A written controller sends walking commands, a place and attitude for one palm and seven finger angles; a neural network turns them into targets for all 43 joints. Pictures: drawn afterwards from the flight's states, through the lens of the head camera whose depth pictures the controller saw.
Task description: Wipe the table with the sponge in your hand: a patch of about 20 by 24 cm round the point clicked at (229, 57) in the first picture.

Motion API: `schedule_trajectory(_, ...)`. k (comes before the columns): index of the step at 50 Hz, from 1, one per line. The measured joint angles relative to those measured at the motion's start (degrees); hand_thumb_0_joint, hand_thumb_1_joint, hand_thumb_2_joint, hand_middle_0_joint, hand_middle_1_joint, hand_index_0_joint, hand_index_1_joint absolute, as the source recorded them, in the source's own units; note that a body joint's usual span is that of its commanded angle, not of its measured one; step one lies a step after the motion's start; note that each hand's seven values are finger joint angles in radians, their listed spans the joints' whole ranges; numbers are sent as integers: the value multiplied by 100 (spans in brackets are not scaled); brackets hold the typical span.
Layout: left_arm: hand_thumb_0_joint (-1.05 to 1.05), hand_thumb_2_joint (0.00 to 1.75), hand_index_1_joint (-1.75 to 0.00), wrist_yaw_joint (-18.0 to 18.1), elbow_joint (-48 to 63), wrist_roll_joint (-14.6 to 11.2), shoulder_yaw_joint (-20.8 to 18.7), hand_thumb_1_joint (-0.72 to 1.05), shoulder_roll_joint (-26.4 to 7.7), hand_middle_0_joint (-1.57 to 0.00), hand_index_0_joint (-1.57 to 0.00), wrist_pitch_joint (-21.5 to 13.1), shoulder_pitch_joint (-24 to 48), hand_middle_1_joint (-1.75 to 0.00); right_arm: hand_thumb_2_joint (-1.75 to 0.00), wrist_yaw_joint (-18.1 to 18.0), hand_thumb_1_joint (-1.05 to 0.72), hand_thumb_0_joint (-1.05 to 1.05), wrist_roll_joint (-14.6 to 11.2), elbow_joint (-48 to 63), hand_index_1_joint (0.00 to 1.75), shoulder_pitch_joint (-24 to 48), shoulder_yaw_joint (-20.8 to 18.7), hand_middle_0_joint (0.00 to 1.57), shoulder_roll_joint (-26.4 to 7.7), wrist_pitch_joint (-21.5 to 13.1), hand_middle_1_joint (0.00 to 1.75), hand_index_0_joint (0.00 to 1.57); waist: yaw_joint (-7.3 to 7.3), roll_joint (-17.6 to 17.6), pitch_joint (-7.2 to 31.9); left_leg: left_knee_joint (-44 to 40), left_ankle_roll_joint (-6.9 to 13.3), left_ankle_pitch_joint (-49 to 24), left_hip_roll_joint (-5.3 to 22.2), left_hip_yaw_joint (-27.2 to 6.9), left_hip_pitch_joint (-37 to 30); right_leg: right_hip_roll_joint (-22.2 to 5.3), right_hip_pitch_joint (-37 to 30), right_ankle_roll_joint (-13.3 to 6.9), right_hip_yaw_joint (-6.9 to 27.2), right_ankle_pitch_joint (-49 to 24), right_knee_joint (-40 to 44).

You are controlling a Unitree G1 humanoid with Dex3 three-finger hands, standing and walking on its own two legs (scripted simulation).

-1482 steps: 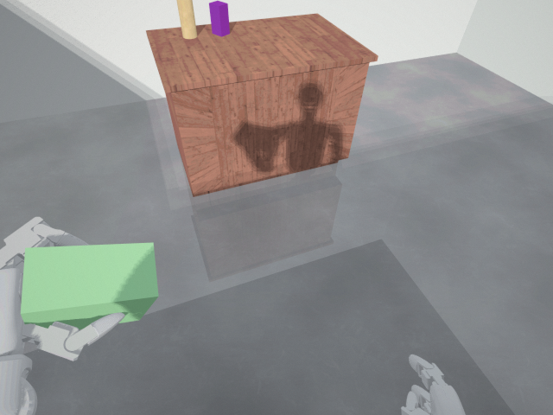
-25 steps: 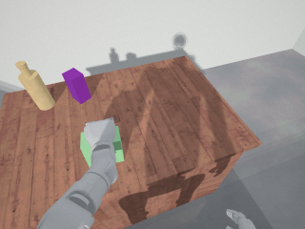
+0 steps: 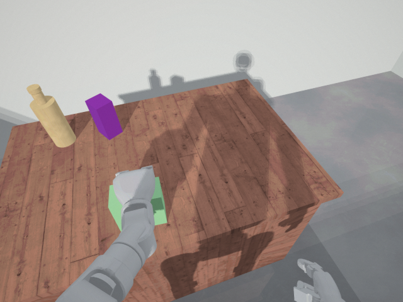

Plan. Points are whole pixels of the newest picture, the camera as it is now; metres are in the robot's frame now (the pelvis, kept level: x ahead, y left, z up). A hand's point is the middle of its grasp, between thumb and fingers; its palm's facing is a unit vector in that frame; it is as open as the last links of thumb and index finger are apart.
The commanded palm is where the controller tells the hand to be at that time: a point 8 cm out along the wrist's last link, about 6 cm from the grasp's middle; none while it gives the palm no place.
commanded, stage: slide back across to the middle lane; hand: left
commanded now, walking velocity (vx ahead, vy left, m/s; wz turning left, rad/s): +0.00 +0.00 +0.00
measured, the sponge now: (141, 209) +0.33 +0.19 -0.06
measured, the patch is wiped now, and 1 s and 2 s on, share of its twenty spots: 0.95 0.95 0.95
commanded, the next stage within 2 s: wipe forward along the middle lane in 0.72 s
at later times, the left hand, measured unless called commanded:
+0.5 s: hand (118, 206) +0.31 +0.23 -0.01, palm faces -0.09 -0.07 -0.99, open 9.9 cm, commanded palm +0.28 +0.22 +0.04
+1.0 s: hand (103, 209) +0.31 +0.26 -0.01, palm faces -0.09 -0.07 -0.99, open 9.9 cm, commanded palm +0.28 +0.26 +0.03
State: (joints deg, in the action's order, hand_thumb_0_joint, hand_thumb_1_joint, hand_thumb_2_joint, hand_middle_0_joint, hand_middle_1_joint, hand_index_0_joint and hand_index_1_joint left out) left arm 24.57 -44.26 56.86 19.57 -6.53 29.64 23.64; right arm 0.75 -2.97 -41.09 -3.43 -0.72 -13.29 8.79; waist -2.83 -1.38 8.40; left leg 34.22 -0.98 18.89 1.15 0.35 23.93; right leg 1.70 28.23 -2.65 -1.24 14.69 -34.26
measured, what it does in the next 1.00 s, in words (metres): stands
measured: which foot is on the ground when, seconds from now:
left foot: down 0.00-1.00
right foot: down 0.00-1.00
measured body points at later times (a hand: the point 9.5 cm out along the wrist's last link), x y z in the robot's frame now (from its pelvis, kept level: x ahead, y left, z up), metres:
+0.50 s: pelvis +0.00 +0.01 +0.01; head +0.01 -0.01 +0.45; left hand +0.31 +0.23 +0.04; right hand +0.19 -0.23 -0.10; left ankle -0.02 +0.13 -0.73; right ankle +0.02 -0.09 -0.73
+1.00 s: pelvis +0.00 +0.01 +0.00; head +0.01 +0.00 +0.45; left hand +0.31 +0.26 +0.04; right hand +0.19 -0.22 -0.10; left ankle -0.02 +0.13 -0.73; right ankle +0.02 -0.09 -0.73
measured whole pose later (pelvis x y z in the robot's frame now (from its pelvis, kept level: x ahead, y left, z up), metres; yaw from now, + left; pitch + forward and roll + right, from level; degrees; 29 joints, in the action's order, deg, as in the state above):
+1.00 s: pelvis +0.00 +0.01 +0.00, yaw -1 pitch +7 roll +0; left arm 18.3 -32.7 57.8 10.3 -15.1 22.7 13.6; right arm -2.7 -3.5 -40.5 -4.5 0.2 -13.6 5.1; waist -2.9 -1.4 5.6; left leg 32.9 0.2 18.2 0.3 1.3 21.2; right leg 1.0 25.5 -1.5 -0.1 13.6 -32.5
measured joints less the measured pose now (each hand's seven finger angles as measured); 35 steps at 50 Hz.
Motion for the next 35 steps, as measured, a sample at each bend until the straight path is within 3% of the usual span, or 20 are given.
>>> schedule_trajectory(23, -1, 106, -141, -451, 1051, -50, -530, -47, -493, -71, -72, -102, -869, -136, -90, -253, -90, 1, -72, 80, 30, -85, 79, 19, -54, -110, 30, 20, 68, -49, -190, -291, 50, -95, -9, 147, -431, 8, -361, 53, 152, -111, 235)
schedule_trajectory(35, -2, 106, -141, -704, 1302, 34, -779, -47, -747, -71, -73, -692, -1156, -136, -90, -306, -90, 1, -61, 145, 30, -107, 52, 20, -71, -305, 30, 20, -8, -41, -225, -223, 97, -67, -51, 117, -414, -36, -389, 93, 128, -105, 233)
